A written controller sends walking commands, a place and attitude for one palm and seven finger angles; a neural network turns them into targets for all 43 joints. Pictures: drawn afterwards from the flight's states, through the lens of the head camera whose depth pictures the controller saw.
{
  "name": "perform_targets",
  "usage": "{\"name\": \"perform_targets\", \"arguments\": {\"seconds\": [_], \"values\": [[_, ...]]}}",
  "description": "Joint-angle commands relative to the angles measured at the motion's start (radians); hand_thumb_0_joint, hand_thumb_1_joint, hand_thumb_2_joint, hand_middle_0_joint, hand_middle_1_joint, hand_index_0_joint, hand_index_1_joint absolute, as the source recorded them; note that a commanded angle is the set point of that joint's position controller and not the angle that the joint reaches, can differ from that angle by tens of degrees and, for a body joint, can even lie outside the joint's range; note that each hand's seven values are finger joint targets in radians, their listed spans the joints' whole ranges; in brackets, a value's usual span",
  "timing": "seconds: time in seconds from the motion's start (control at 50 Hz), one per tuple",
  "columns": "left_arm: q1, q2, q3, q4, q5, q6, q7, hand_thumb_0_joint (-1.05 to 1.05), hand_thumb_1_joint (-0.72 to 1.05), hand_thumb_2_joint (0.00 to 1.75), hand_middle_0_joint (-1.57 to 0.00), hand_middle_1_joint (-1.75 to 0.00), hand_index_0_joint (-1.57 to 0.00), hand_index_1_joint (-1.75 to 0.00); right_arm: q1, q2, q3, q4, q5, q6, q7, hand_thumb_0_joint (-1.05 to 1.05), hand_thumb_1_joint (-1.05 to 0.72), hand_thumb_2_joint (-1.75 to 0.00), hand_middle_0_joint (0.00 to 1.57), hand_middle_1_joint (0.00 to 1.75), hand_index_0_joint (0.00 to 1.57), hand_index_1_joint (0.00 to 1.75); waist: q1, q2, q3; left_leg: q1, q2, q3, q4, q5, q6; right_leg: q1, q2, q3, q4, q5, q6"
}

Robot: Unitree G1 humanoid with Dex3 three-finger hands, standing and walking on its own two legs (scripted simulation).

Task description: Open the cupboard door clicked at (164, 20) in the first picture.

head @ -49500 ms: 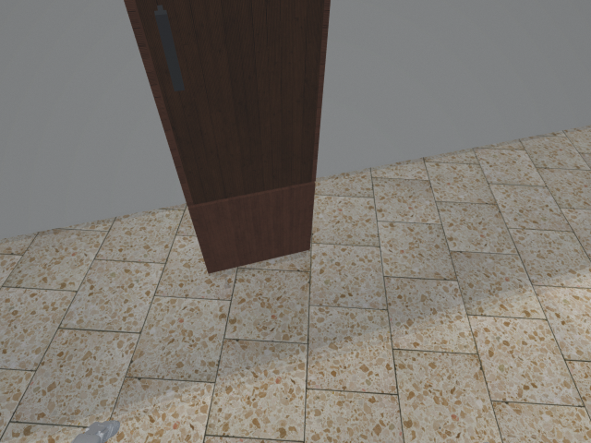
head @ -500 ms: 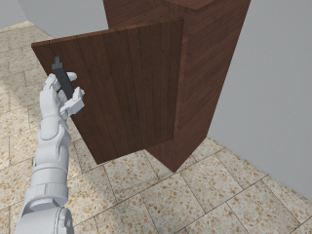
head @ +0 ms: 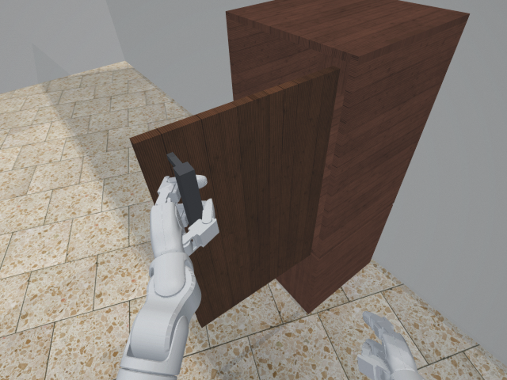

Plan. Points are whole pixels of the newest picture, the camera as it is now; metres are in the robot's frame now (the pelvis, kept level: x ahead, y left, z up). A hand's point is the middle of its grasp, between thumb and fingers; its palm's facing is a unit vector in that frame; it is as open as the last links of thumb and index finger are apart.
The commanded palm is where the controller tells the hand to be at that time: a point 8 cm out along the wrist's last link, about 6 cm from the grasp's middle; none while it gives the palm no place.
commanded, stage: pull the door open along its arc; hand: left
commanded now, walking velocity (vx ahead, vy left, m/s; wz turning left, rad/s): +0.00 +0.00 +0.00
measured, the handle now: (187, 199) +0.35 +0.14 +0.14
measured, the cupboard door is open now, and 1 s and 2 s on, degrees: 88 90 93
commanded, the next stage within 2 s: open thumb and fingers to let go in 0.10 s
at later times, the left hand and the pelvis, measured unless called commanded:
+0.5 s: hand (214, 222) +0.30 +0.09 +0.15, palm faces +0.33 -0.94 +0.01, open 8.1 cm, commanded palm +0.26 +0.12 +0.14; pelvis -0.03 +0.01 +0.00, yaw +0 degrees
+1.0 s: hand (215, 216) +0.30 +0.09 +0.15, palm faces +0.34 -0.94 -0.01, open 14.4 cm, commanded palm +0.27 +0.11 +0.14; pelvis -0.05 +0.02 +0.00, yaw +1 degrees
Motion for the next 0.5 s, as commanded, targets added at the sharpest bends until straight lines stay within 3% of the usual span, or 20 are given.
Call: {"name": "perform_targets", "arguments": {"seconds": [0.0,0.08,0.12,0.18,0.28,0.3,0.32,0.38,0.42,0.48], "values": [[-0.265,0.032,-0.028,-0.318,0.039,-0.07,0.034,0.0,0.9,0.9,-0.4,-1.35,-0.4,-1.35,-0.141,-0.068,-0.028,-0.142,-0.012,-0.032,-0.005,0.0,-0.9,-0.9,0.2,0.3,0.2,0.3,-0.007,-0.139,-0.158,0.066,-0.039,0.052,0.004,0.423,0.046,0.073,-0.014,-0.008,-0.046,0.554,-0.007],[-0.338,0.024,-0.031,-0.246,0.067,-0.065,0.078,0.0,0.9,0.9,-0.4,-1.35,-0.4,-1.35,-0.153,-0.055,-0.022,-0.116,-0.019,-0.027,-0.015,0.0,-0.9,-0.9,0.2,0.3,0.2,0.3,-0.007,-0.147,-0.126,0.058,-0.045,0.045,0.003,0.378,0.047,0.051,-0.017,-0.002,-0.066,0.467,-0.012],[-0.352,-0.001,-0.044,-0.229,0.066,-0.066,0.085,0.0,0.9,0.9,-0.4,-1.35,-0.4,-1.35,-0.159,-0.051,-0.02,-0.11,-0.019,-0.026,-0.015,0.0,-0.9,-0.9,0.2,0.3,0.2,0.3,-0.006,-0.109,-0.146,0.07,-0.046,0.048,-0.002,0.371,0.044,0.051,-0.018,-0.006,-0.063,0.44,-0.018],[-0.392,0.006,-0.033,-0.194,0.049,-0.077,0.082,0.0,0.9,0.9,-0.4,-1.35,-0.4,-1.35,-0.155,-0.052,-0.022,-0.097,-0.019,-0.028,-0.019,0.0,-0.9,-0.9,0.2,0.3,0.2,0.3,-0.001,-0.132,-0.174,0.068,-0.047,0.044,-0.006,0.367,0.042,0.07,-0.017,-0.007,-0.065,0.435,-0.017],[-0.423,0.008,-0.025,-0.158,0.043,-0.103,0.078,0.0,0.55,0.75,-0.38,-1.31,-0.38,-1.31,-0.157,-0.049,-0.022,-0.088,-0.018,-0.036,-0.024,0.0,-0.9,-0.9,0.2,0.3,0.2,0.3,0.004,-0.143,-0.178,0.07,-0.046,0.044,-0.018,0.347,0.042,0.07,-0.016,-0.006,-0.077,0.394,-0.016],[-0.432,0.002,-0.026,-0.168,0.041,-0.11,0.081,0.0,0.48,0.72,-0.37,-1.3,-0.37,-1.3,-0.163,-0.049,-0.023,-0.091,-0.017,-0.037,-0.024,0.0,-0.9,-0.9,0.2,0.3,0.2,0.3,0.004,-0.11,-0.184,0.074,-0.045,0.048,-0.021,0.337,0.041,0.066,-0.017,-0.007,-0.078,0.375,-0.018],[-0.457,-0.024,-0.05,-0.16,0.043,-0.115,0.084,0.0,0.41,0.69,-0.36,-1.3,-0.36,-1.3,-0.161,-0.048,-0.022,-0.089,-0.019,-0.042,-0.022,0.0,-0.9,-0.9,0.2,0.3,0.2,0.3,-0.003,-0.117,-0.179,0.074,-0.046,0.045,-0.02,0.334,0.042,0.056,-0.015,-0.01,-0.075,0.369,-0.018],[-0.464,-0.021,-0.045,-0.094,0.046,-0.112,0.089,0.0,0.2,0.6,-0.35,-1.27,-0.35,-1.27,-0.163,-0.052,-0.023,-0.078,-0.015,-0.04,-0.021,0.0,-0.9,-0.9,0.2,0.3,0.2,0.3,-0.003,-0.134,-0.132,0.057,-0.041,0.041,-0.033,0.281,0.04,0.028,-0.013,-0.012,-0.104,0.276,-0.019],[-0.551,-0.022,-0.048,-0.077,0.052,-0.114,0.098,0.0,0.06,0.54,-0.34,-1.26,-0.34,-1.26,-0.165,-0.054,-0.021,-0.072,-0.015,-0.044,-0.024,0.0,-0.9,-0.9,0.2,0.3,0.2,0.3,-0.014,-0.116,-0.115,0.054,-0.043,0.036,-0.039,0.25,0.041,0.006,-0.014,-0.009,-0.115,0.221,-0.021],[-0.566,-0.028,-0.046,-0.025,0.06,-0.117,0.108,0.0,-0.15,0.45,-0.32,-1.24,-0.32,-1.24,-0.163,-0.054,-0.025,-0.064,-0.016,-0.052,-0.025,0.0,-0.9,-0.9,0.2,0.3,0.2,0.3,-0.008,-0.121,-0.112,0.057,-0.042,0.036,-0.048,0.229,0.041,-0.003,-0.011,-0.01,-0.127,0.178,-0.022]]}}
